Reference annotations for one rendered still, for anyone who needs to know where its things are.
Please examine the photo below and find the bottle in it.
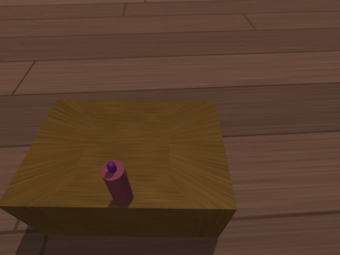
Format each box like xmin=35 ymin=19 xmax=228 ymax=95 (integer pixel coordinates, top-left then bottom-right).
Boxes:
xmin=101 ymin=160 xmax=133 ymax=207

